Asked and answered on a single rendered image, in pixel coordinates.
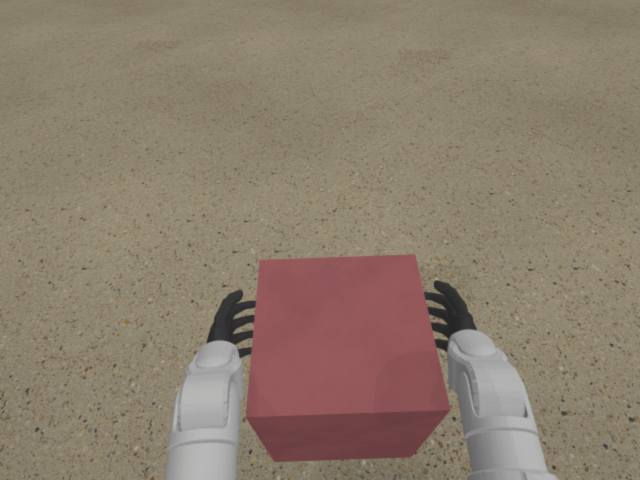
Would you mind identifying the carton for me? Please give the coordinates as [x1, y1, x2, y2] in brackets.
[246, 254, 450, 462]

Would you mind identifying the right robot hand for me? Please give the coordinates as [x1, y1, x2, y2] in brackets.
[424, 280, 477, 352]

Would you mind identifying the left robot forearm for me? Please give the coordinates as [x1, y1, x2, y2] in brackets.
[164, 340, 244, 480]

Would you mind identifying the left robot hand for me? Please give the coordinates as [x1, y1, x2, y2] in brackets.
[206, 290, 256, 358]

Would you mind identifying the right robot forearm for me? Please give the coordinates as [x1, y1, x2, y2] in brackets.
[447, 329, 558, 480]

